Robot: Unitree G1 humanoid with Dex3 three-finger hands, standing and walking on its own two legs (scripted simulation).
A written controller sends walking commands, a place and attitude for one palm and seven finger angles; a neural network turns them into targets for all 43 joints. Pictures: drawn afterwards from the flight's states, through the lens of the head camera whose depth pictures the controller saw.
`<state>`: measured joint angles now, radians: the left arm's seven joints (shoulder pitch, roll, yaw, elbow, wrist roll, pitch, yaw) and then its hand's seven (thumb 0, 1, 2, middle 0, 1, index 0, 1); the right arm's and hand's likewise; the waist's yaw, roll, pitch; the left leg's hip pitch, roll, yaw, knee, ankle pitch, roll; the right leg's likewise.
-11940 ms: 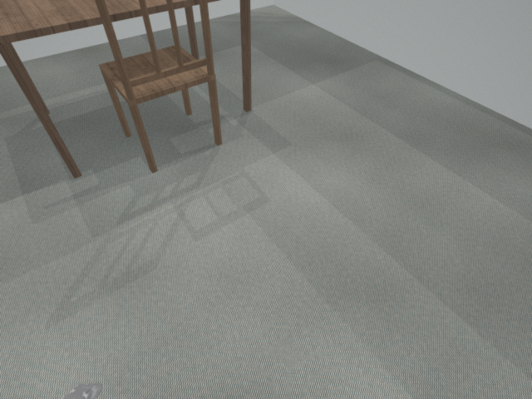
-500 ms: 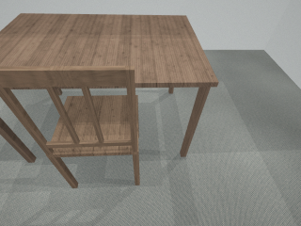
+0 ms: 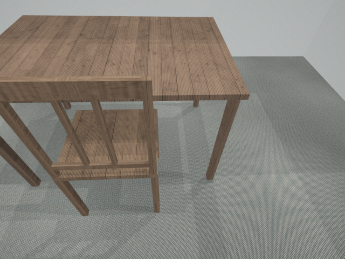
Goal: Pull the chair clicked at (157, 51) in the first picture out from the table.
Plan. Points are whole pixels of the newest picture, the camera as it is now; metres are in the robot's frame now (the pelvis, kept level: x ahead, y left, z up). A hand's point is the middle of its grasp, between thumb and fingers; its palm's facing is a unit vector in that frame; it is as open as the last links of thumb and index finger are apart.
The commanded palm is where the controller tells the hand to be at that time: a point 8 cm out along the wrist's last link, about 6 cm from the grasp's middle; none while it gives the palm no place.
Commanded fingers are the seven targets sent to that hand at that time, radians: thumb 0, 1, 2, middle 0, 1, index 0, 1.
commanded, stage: look again from close up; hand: left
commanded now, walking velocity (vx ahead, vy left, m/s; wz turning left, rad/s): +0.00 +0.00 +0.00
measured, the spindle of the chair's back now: (73, 136) +0.48 +0.37 -0.08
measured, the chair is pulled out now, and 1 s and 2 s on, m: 0.00 0.00 0.00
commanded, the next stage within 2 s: shuffle to correct the standing spot in 0.14 s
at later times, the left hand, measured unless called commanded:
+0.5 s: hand out of the picture -0.03 +0.16 -0.19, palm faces +0.19 -0.97 -0.12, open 7.4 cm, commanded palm none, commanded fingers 0.00 0.90 0.90 -0.20 -0.30 -0.20 -0.30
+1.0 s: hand (100, 257) +0.16 +0.21 -0.19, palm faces +0.12 -0.97 -0.22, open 7.3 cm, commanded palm none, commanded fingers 0.00 0.90 0.90 -0.20 -0.30 -0.20 -0.30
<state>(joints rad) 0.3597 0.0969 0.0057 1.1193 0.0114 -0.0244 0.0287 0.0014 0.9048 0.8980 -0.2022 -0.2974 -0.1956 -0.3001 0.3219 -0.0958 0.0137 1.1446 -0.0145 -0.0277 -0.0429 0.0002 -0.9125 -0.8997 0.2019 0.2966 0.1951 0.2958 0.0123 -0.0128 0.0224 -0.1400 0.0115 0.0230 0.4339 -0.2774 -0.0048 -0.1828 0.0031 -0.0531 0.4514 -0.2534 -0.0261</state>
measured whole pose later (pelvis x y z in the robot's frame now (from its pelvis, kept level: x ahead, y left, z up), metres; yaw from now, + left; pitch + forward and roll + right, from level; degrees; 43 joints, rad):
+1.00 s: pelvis +0.11 +0.02 -0.02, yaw +7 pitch -1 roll +0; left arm 0.17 0.16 0.04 1.02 0.02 -0.02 0.03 0.01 0.92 0.90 -0.20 -0.30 -0.20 -0.30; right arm 0.34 -0.08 -0.03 1.12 0.00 0.00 -0.04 0.00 -0.91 -0.90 0.21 0.30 0.20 0.30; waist -0.04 0.01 0.11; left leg -0.20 -0.02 0.05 0.76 -0.53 0.00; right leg -0.39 -0.05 -0.08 0.64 -0.24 -0.02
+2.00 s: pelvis +0.11 +0.01 +0.00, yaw +4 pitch -1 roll +2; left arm 0.24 0.14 -0.01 1.11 0.01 -0.02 0.03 0.01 0.93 0.90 -0.21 -0.30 -0.20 -0.30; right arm 0.34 -0.16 0.01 1.11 -0.02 -0.02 -0.03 0.00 -0.91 -0.90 0.20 0.30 0.19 0.30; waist -0.02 0.06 0.04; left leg -0.12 0.01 0.10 0.41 -0.28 -0.01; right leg -0.27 -0.01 0.02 0.51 -0.23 -0.01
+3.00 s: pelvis +0.09 +0.01 -0.03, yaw +8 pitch +8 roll +1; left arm 0.34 0.15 0.04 0.17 -0.19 -0.27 0.00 0.03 0.83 0.85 -0.19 -0.28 -0.18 -0.28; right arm 0.29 -0.27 -0.06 0.75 0.01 -0.34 -0.03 0.01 -0.91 -0.90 0.20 0.30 0.20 0.30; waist -0.05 0.00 -0.07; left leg -0.50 0.01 0.02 0.77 -0.41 -0.01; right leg -0.59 -0.04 -0.04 0.80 -0.34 -0.01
